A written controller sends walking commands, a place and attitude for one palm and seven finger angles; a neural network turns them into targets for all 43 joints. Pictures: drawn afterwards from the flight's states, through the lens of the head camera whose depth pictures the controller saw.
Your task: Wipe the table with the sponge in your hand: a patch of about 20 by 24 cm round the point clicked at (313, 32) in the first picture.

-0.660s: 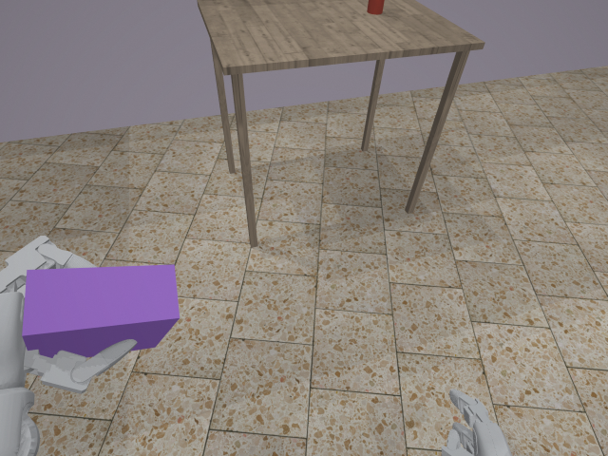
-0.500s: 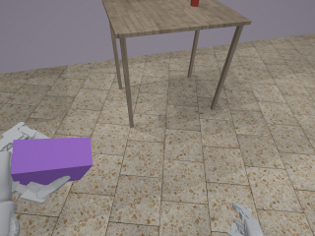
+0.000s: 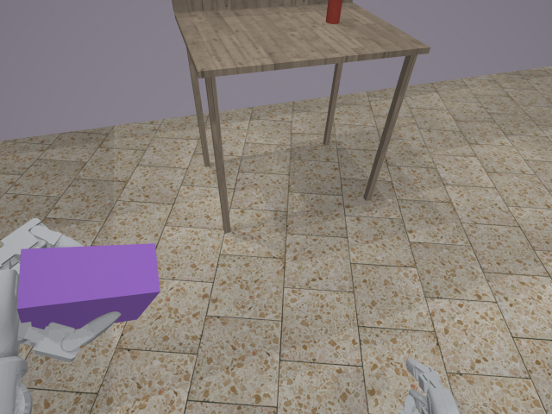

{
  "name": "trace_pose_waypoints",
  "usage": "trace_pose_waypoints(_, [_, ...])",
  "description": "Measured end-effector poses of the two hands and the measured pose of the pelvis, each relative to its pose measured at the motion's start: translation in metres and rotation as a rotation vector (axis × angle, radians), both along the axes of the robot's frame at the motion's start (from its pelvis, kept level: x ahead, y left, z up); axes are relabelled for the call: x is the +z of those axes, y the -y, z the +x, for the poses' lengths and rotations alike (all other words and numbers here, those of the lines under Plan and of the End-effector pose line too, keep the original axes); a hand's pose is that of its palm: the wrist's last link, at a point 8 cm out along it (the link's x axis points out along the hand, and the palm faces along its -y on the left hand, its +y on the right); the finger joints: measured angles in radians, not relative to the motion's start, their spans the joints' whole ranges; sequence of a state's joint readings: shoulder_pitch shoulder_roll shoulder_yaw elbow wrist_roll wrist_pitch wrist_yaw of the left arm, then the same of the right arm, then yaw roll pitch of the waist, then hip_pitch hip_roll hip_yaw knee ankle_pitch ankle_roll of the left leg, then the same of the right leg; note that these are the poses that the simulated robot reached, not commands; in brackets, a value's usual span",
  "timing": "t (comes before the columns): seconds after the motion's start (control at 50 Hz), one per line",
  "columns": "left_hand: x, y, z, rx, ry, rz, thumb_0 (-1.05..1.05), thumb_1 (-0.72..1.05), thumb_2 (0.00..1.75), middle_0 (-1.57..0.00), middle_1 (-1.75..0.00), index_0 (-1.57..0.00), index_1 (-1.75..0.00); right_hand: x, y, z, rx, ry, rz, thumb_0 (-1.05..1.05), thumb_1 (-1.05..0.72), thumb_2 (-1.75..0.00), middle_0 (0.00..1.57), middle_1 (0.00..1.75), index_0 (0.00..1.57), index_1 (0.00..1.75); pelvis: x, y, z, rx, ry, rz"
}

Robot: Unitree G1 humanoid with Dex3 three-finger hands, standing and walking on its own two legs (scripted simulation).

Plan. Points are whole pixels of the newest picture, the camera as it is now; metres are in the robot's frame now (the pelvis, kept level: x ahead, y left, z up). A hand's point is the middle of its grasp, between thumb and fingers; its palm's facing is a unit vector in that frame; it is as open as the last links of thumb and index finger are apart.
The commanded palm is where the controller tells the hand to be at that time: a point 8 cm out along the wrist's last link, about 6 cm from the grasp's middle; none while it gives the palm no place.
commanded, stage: walk to a spot facing it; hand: left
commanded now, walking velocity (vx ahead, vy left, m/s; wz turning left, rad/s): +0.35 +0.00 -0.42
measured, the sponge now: (108, 288) +0.21 +0.21 +0.14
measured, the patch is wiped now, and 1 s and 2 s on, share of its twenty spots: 0.00 0.00 0.00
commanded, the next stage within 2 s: turn to face it in 1.94 s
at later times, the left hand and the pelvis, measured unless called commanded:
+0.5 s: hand (144, 205) +0.32 +0.20 +0.17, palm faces +0.34 -0.85 -0.40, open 9.7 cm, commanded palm +0.28 +0.24 +0.18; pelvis +0.09 -0.02 -0.01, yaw -7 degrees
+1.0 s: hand (269, 142) +0.49 +0.06 +0.17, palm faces +0.16 -0.82 -0.56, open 9.7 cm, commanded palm +0.44 +0.12 +0.18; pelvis +0.23 -0.12 +0.00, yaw -12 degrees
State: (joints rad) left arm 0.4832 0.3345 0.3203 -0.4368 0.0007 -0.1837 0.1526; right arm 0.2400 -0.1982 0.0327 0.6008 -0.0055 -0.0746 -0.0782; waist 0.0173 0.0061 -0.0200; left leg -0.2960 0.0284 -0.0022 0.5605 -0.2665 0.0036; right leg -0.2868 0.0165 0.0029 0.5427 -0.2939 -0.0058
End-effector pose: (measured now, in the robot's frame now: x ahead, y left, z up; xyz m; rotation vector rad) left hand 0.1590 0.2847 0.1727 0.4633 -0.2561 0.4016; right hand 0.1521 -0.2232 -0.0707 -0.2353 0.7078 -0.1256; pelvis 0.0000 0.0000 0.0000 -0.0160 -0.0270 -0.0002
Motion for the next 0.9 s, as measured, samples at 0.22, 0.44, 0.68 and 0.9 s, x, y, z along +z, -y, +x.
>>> trace_pose_waypoints(0.22, [-0.004, 0.038, 0.042, -0.044, 0.026, 0.015, -0.01, -0.45, 0.97, -0.79, -1.32, -0.79, -1.32, -0.023, 0.028, 0.005, -0.046, -0.033, 0.038, 0.01, -0.91, -0.90, 0.20, 0.30, 0.21, 0.30, -0.012, 0.028, 0.026, -0.030, 0.002, 0.008])
trace_pose_waypoints(0.44, [0.009, 0.041, 0.104, -0.141, 0.048, 0.052, -0.01, -0.45, 0.97, -0.79, -1.32, -0.79, -1.32, -0.006, 0.057, 0.036, -0.110, -0.089, -0.066, 0.01, -0.91, -0.90, 0.20, 0.30, 0.21, 0.30, -0.004, 0.021, 0.075, -0.074, -0.016, 0.018])
trace_pose_waypoints(0.68, [0.014, 0.087, 0.203, -0.229, 0.002, 0.068, -0.01, -0.45, 0.97, -0.79, -1.33, -0.79, -1.32, -0.012, 0.041, 0.092, -0.183, -0.029, 0.094, 0.01, -0.91, -0.90, 0.20, 0.30, 0.21, 0.30, 0.002, 0.040, 0.138, -0.191, -0.021, 0.020])
trace_pose_waypoints(0.9, [0.015, 0.170, 0.280, -0.288, -0.018, 0.168, -0.01, -0.45, 0.98, -0.79, -1.33, -0.79, -1.32, -0.058, 0.124, 0.133, -0.244, -0.163, 0.128, 0.01, -0.91, -0.90, 0.20, 0.30, 0.21, 0.30, -0.015, 0.105, 0.196, -0.206, -0.007, 0.043])
